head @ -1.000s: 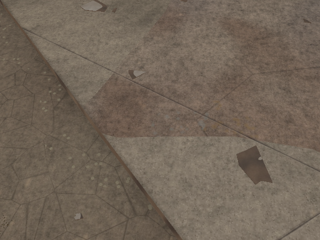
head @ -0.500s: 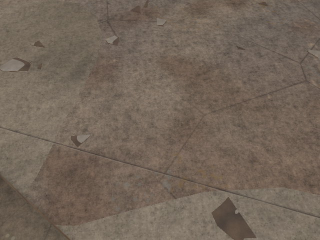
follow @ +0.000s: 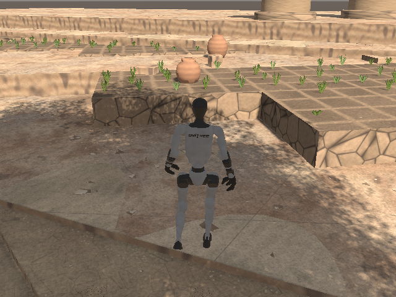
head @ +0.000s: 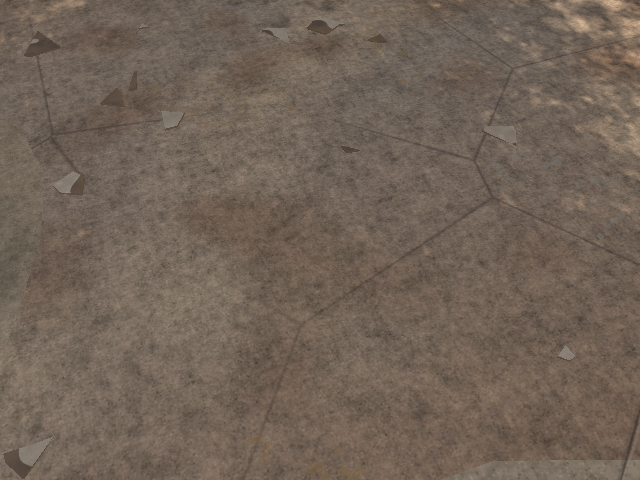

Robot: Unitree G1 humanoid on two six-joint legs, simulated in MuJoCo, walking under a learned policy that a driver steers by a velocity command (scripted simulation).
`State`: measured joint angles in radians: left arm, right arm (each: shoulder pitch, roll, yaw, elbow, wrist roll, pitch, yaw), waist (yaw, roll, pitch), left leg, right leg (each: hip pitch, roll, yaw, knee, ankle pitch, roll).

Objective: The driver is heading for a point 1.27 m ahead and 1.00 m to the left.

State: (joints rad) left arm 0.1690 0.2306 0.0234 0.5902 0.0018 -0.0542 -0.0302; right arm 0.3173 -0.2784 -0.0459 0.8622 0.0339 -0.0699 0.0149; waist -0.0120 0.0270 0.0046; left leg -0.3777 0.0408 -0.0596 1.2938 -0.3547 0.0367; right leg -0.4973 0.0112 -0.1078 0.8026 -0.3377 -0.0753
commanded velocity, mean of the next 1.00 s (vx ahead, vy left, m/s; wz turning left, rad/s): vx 0.50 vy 0.00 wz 0.46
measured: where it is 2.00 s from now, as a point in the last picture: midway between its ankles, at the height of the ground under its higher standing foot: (156, 294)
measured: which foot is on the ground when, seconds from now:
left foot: up 0.00-0.44, down 0.46-0.90, up 0.92-1.00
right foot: down 0.00-0.44, up 0.46-0.88, down 0.90-1.00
